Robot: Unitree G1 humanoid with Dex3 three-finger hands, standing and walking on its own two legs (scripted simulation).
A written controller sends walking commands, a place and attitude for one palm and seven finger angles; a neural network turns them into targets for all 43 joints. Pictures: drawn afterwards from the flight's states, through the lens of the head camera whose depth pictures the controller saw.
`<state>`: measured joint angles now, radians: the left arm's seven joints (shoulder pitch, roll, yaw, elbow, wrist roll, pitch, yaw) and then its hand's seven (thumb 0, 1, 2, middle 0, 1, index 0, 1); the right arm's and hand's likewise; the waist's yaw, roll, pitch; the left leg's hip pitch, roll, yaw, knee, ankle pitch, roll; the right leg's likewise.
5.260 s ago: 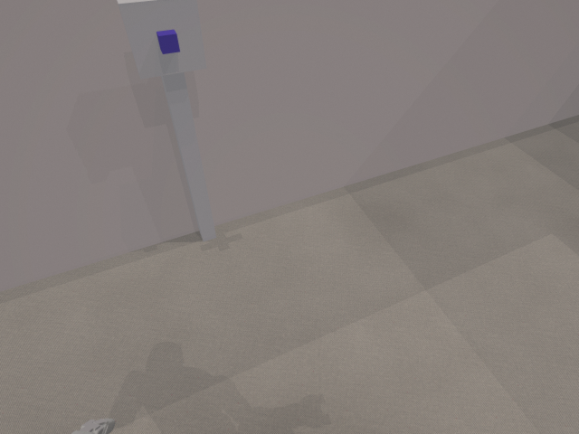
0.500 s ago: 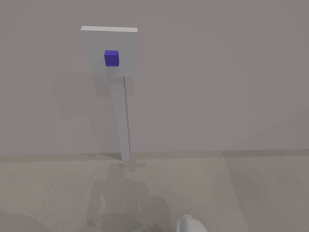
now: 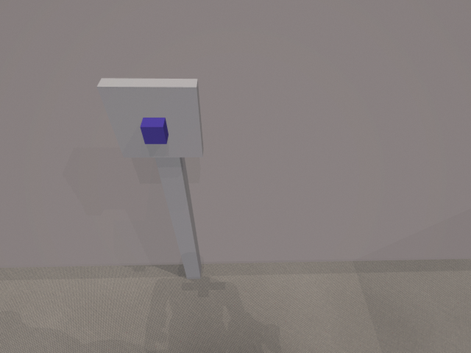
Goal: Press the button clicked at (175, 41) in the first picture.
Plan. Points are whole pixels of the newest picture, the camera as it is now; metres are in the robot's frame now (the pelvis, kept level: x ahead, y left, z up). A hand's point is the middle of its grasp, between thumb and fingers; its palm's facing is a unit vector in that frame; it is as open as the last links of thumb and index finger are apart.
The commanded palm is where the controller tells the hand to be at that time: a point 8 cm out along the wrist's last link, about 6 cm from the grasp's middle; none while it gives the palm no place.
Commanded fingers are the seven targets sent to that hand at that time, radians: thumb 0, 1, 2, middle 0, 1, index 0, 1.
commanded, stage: come to a stop and stand still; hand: left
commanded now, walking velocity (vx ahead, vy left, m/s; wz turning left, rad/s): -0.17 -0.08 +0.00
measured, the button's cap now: (155, 129) +0.50 +0.21 +0.10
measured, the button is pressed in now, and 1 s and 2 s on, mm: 0 0 0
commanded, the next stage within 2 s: look again from close up in 1.30 s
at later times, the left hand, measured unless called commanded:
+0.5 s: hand out of the picture -0.04 +0.14 -0.15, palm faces +0.02 -0.97 -0.23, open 7.3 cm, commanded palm none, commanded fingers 0.00 0.90 0.90 -0.20 -0.30 -0.20 -0.30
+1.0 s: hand out of the picture -0.05 +0.18 -0.17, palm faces +0.02 -0.98 -0.17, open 7.3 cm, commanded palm none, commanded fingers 0.00 0.90 0.90 -0.20 -0.30 -0.20 -0.30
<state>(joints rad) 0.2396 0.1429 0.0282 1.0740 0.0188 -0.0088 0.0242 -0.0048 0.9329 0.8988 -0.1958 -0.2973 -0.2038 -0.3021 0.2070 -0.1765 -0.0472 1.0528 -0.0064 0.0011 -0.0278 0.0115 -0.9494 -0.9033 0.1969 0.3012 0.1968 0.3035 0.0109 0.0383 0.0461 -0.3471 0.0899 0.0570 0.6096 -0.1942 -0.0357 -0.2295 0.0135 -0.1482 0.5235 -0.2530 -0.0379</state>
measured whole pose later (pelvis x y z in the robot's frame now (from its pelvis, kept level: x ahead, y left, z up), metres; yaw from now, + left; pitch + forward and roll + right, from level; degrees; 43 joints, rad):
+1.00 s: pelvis -0.05 +0.01 +0.01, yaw -2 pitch -2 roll +0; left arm 0.26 0.16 0.01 1.15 0.02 0.01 0.03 0.00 0.91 0.90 -0.19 -0.30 -0.20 -0.30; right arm 0.23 -0.15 -0.02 1.13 -0.01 -0.01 -0.03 0.01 -0.95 -0.90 0.20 0.30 0.20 0.30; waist 0.02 -0.02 0.04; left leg -0.15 0.01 0.10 0.43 -0.25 0.03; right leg -0.14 -0.07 -0.05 0.42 -0.25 0.05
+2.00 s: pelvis -0.06 -0.02 +0.01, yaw -2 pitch -1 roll +0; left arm 0.29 0.15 -0.02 1.10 0.02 -0.02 0.02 0.00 0.92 0.90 -0.20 -0.30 -0.20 -0.30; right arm 0.29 -0.15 0.01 1.09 -0.01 -0.01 -0.01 0.00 -0.92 -0.90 0.20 0.30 0.20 0.30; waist 0.00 0.00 0.03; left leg -0.21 0.04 0.09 0.48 -0.25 -0.01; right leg -0.21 -0.04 -0.06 0.50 -0.27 0.00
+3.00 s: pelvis +0.03 -0.01 +0.00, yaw +6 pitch +0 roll +0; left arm 0.27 0.21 0.05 1.00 0.02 0.03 0.03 0.00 0.91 0.90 -0.20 -0.30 -0.21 -0.30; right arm 0.10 -0.17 -0.04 0.95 -0.01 0.01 -0.01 0.00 -0.91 -0.90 0.20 0.30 0.20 0.30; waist 0.04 -0.05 0.08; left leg -0.30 -0.01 0.06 0.60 -0.29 0.03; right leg -0.32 -0.05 -0.11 0.67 -0.38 -0.01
